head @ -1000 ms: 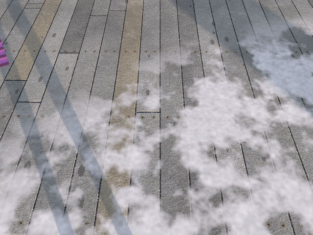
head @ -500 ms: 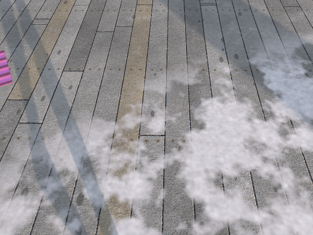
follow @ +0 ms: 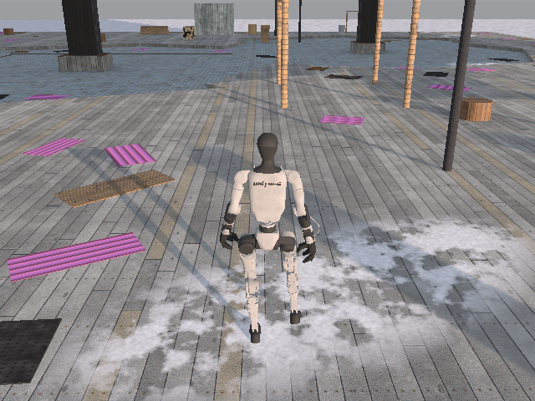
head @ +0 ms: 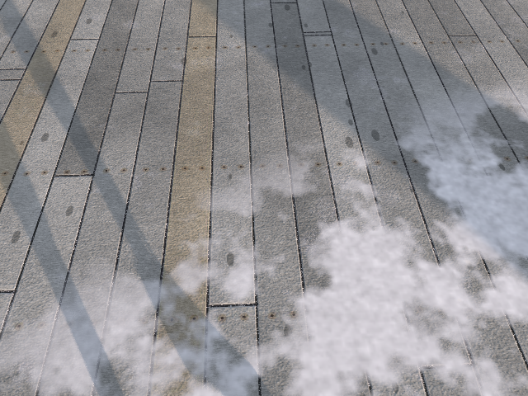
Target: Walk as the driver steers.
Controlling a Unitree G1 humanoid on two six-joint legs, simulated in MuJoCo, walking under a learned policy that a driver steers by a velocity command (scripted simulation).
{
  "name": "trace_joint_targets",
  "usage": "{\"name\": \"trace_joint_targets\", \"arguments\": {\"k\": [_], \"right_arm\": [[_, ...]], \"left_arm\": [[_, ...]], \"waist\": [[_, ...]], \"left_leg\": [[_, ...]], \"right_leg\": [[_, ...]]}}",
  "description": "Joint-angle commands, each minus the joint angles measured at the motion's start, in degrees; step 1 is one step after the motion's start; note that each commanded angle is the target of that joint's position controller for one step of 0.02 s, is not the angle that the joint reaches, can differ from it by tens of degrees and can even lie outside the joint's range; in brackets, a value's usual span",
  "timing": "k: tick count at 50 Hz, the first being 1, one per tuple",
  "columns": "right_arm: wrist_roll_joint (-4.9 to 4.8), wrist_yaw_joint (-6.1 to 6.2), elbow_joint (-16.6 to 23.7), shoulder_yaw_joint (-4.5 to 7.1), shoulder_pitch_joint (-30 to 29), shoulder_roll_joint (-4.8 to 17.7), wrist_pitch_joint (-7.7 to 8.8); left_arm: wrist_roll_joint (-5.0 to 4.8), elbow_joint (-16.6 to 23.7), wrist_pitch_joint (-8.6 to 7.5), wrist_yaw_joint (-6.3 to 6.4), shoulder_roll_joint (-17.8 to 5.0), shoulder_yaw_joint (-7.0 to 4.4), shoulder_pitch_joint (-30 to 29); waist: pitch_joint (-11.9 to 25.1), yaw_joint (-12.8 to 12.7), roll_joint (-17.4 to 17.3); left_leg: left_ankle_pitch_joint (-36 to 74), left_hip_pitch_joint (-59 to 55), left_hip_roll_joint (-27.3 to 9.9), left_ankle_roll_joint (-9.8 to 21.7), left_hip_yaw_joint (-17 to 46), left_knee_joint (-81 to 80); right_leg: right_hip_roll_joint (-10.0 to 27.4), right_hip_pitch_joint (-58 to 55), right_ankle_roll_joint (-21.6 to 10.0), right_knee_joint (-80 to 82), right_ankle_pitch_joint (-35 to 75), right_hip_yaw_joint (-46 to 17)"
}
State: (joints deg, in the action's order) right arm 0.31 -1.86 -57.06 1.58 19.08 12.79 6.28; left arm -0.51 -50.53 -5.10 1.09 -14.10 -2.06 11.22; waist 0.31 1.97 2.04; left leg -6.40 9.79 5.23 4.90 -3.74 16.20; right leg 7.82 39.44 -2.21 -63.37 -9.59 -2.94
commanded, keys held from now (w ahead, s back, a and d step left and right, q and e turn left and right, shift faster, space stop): w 0.46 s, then w+q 0.54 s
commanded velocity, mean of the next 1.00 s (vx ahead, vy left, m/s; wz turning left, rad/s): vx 0.50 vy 0.00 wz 0.20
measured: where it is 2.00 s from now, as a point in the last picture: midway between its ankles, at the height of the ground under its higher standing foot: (197, 246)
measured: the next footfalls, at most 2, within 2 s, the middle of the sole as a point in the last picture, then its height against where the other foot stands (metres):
right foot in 0.28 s outside the picture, level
left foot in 0.86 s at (232, 362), level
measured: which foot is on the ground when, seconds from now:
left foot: down 0.00-0.30, up 0.32-0.84, down 0.86-1.00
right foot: up 0.00-0.26, down 0.28-0.86, up 0.88-1.00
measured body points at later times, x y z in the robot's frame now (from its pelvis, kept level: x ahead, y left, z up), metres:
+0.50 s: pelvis +0.27 -0.08 +0.00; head +0.29 -0.09 +0.45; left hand +0.31 +0.18 -0.13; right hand +0.37 -0.35 -0.13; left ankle +0.28 +0.08 -0.66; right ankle +0.28 -0.17 -0.74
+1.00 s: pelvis +0.54 +0.01 -0.01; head +0.57 +0.02 +0.44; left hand +0.58 +0.29 -0.13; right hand +0.71 -0.23 -0.13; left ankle +0.58 +0.08 -0.74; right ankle +0.50 -0.17 -0.64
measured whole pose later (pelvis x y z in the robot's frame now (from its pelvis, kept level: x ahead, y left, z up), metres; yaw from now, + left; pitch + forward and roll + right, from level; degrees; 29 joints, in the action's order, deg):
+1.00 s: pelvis +0.54 +0.01 -0.01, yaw +15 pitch +2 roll +0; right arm -0.6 -1.8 -46.4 4.4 12.6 15.0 3.8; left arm -0.3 -48.8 -7.6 0.3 -15.1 -2.7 11.3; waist -2.2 0.7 1.0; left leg -8.7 20.2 5.9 5.5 -0.2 26.9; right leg 3.9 26.5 -0.5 -69.8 -20.5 -2.5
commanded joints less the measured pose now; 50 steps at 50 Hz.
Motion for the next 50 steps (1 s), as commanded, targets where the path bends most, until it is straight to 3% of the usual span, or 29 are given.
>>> {"name": "trace_joint_targets", "arguments": {"k": [1,5,9,11,13,14,15,16,17,18,19,20,22,24,25,28,31,37,38,40,41,42,43,44,45,46,47,48,50], "right_arm": [[-0.16,1.30,3.4,1.42,-2.4,8.3,0.78],[-1.15,1.97,2.4,1.74,1.9,9.6,0.05],[-1.60,2.01,0.9,2.06,5.0,10.2,-0.92],[-1.63,2.10,0.9,2.39,4.5,10.6,-1.51],[-1.55,2.09,1.2,2.40,2.6,10.7,-2.13],[-0.94,2.10,1.5,1.72,2.5,8.8,-2.35],[0.44,2.14,3.6,0.46,2.8,6.2,-2.03],[-1.07,1.55,3.4,-1.17,8.7,-0.2,-0.41],[-2.16,1.40,3.2,0.38,5.4,7.5,0.99],[-3.05,1.19,4.9,1.02,-0.2,9.8,1.65],[-2.56,1.50,5.3,0.96,-2.4,8.8,1.50],[-1.47,1.82,5.5,1.38,-3.7,8.4,0.96],[-1.28,1.75,5.2,1.32,-1.8,6.1,-0.46],[-1.41,1.93,5.3,1.34,-2.0,5.0,-1.55],[-1.35,1.91,5.9,1.21,-3.5,4.8,-1.76],[-1.36,1.73,7.6,1.56,-9.4,4.8,-1.93],[-1.54,1.09,9.4,1.28,-14.0,3.9,-1.78],[-1.56,-0.85,13.8,1.09,-21.3,3.5,-1.90],[-1.54,-1.25,14.6,1.20,-21.7,3.7,-1.91],[-1.53,-1.78,15.2,2.14,-19.1,5.3,-2.00],[-1.61,-1.79,14.3,3.23,-13.6,7.0,-2.09],[-1.79,-1.45,11.9,5.05,-4.4,10.0,-2.22],[-1.56,-0.22,10.3,7.11,5.0,15.9,-2.65],[-1.83,-0.10,11.6,7.51,4.1,20.2,-2.33],[-1.17,0.02,11.4,6.08,5.8,15.0,-2.22],[-0.94,0.29,11.6,5.38,3.5,11.7,-1.90],[-1.24,0.17,12.8,4.79,-1.2,10.1,-1.62],[-1.15,0.14,14.0,4.16,-4.9,8.2,-1.63],[-0.66,0.44,15.2,4.02,-7.1,8.3,-1.65]], "left_arm": [[0.54,2.2,0.00,0.30,-3.1,-0.97,1.5],[-0.22,4.4,-0.65,-0.54,-2.2,-0.57,-7.5],[-0.79,6.5,-1.07,-1.97,-2.4,-0.32,-12.5],[-0.79,6.8,-1.55,-2.59,-3.7,-0.61,-11.6],[-0.66,5.3,-1.99,-2.65,-6.0,-1.89,-4.9],[-0.56,2.3,-2.21,-2.30,-9.2,-3.51,4.9],[0.04,0.4,-2.03,-1.84,-14.7,-4.85,16.3],[0.27,-0.7,-1.73,-2.37,-16.6,-5.23,18.3],[0.06,0.2,-1.95,-2.57,-10.6,-3.58,15.6],[0.18,1.4,-1.96,-2.40,-7.7,-2.68,10.9],[0.38,2.3,-1.89,-2.62,-6.7,-2.13,6.1],[0.56,2.7,-1.89,-2.78,-5.2,-1.69,3.8],[0.86,1.7,-1.95,-2.99,-4.5,-1.48,3.8],[0.98,0.5,-2.08,-2.57,-5.7,-1.87,5.2],[0.97,0.2,-2.11,-2.21,-7.1,-2.32,5.8],[1.07,-1.2,-1.72,-1.30,-6.1,-2.20,7.9],[1.11,-1.8,-1.77,-0.71,-7.4,-2.42,8.5],[0.14,-3.9,-0.40,-0.15,-8.1,-2.90,11.0],[0.04,-3.8,-0.07,-0.04,-8.8,-3.15,10.4],[-0.03,-2.9,0.72,0.38,-10.4,-3.58,8.5],[0.07,-2.4,1.26,0.66,-11.0,-3.73,7.6],[0.06,-1.7,1.71,0.92,-10.8,-3.49,7.0],[0.89,0.2,1.24,1.00,-9.6,-2.79,7.7],[1.45,2.9,-1.06,-0.24,-1.0,0.05,12.4],[-0.74,3.4,-3.76,-1.28,-6.8,-1.17,7.2],[-2.35,5.0,-4.77,-1.61,-8.5,-1.60,2.2],[-1.42,5.3,-4.96,-1.17,-7.9,-1.55,0.7],[0.23,5.2,-4.41,-0.50,-8.3,-2.20,-0.2],[0.93,6.1,-2.84,-0.39,-7.6,-2.62,1.7]], "waist": [[-3.0,-2.5,-3.3],[-3.7,0.9,-4.1],[-4.8,2.5,-5.1],[-4.5,1.5,-5.4],[-1.2,-2.9,-6.4],[5.2,-6.9,-4.8],[14.8,-10.1,4.4],[19.9,-6.6,20.2],[15.9,-7.8,11.1],[10.1,-7.0,7.1],[6.7,-4.9,1.2],[4.1,-3.6,0.0],[2.6,-1.3,1.8],[1.0,-0.5,1.0],[-0.2,-0.8,1.2],[-1.7,-2.5,0.6],[-2.9,-3.9,1.5],[-6.0,-5.7,0.7],[-5.7,-5.3,1.1],[-2.7,-3.0,2.9],[0.8,0.1,3.6],[5.7,4.7,2.4],[11.9,7.7,-5.5],[19.1,1.7,-18.9],[21.1,5.0,-12.0],[13.3,4.9,-9.7],[8.6,2.1,-2.4],[5.7,0.0,-0.3],[4.0,-3.2,-2.7]], "left_leg": [[0.8,5.2,-16.2,9.8,12.3,-11.5],[1.4,1.0,-15.4,7.5,9.2,-10.6],[0.2,-6.4,-18.4,6.8,10.2,-7.0],[1.7,-9.3,-19.8,6.3,10.6,-4.2],[13.7,-9.4,-18.4,4.3,9.3,4.1],[20.2,-5.7,-14.7,2.6,6.1,16.5],[6.1,6.6,-10.2,0.0,2.1,37.5],[-23.4,29.1,-0.7,-2.6,3.7,54.8],[-23.5,35.1,-4.6,-1.3,10.9,61.2],[-18.3,36.8,-7.5,-0.1,10.1,61.2],[-13.2,33.9,-10.5,-0.4,8.6,58.1],[-10.2,31.8,-12.2,-0.8,8.3,54.2],[-8.1,27.1,-13.4,-1.7,7.9,50.1],[-5.4,28.5,-13.5,-2.5,7.4,47.3],[-3.7,30.3,-13.6,-3.1,7.5,44.4],[5.0,32.9,-12.3,-3.3,7.7,35.7],[12.1,31.0,-11.1,-2.6,7.1,27.0],[7.9,33.3,-10.1,-0.4,4.1,19.4],[5.2,32.4,-9.6,0.4,3.0,19.1],[-1.0,25.3,-6.2,2.2,-1.1,19.2],[-2.5,17.6,-3.5,3.4,-3.0,18.9],[-0.3,4.6,-0.8,5.3,-3.2,15.8],[0.5,-13.9,-10.6,9.6,12.9,14.4],[-8.2,-32.3,-25.2,22.2,48.4,4.8],[-10.7,-34.0,-24.3,19.8,50.2,0.4],[-6.5,-28.2,-22.0,16.2,40.2,1.2],[-0.5,-18.4,-19.4,13.9,32.9,0.8],[4.6,-10.2,-17.3,12.4,27.9,-0.4],[9.8,-1.6,-15.7,13.2,25.4,-2.8]], "right_leg": [[1.8,1.0,1.4,8.3,9.9,-0.4],[-1.0,-2.4,2.3,24.1,15.7,2.3],[-2.1,-2.5,1.3,31.2,11.5,2.2],[-2.9,-4.4,-0.2,33.4,6.4,2.7],[-5.5,-14.8,-2.3,36.2,3.7,5.0],[-5.7,-28.2,-4.3,35.8,4.4,4.6],[7.0,-45.6,-8.7,35.9,5.2,-10.8],[16.4,-61.6,-17.5,45.1,-5.4,-37.3],[14.6,-58.4,-15.2,46.9,-8.4,-36.5],[12.6,-51.9,-12.5,46.6,-4.1,-26.9],[10.3,-44.1,-11.3,48.2,2.5,-20.2],[8.4,-38.7,-11.0,50.2,5.7,-16.2],[6.4,-33.4,-11.1,53.1,10.1,-11.3],[5.7,-32.2,-11.3,55.0,13.5,-7.0],[6.4,-32.2,-11.8,55.5,16.0,-5.4],[4.3,-33.8,-9.1,56.3,17.1,0.9],[4.6,-34.3,-8.2,57.8,15.1,4.5],[8.2,-44.6,-6.2,54.0,17.3,8.9],[8.9,-45.7,-5.7,52.0,21.2,9.3],[8.7,-46.6,-4.4,44.5,40.5,11.5],[7.7,-45.8,-3.5,36.4,49.1,12.9],[5.0,-41.3,-1.7,23.9,50.1,14.4],[2.1,-25.3,1.0,4.4,30.7,14.9],[-11.8,-0.7,4.4,-16.6,-20.4,7.4],[-9.1,6.0,2.2,-20.6,-21.2,-3.8],[-6.2,9.4,0.6,-19.0,-16.9,-2.9],[-3.4,6.6,0.4,-13.0,-12.2,-2.6],[-1.7,2.2,0.7,-8.0,-9.7,-1.9],[-0.5,-3.7,2.1,-3.1,-8.9,-2.2]]}}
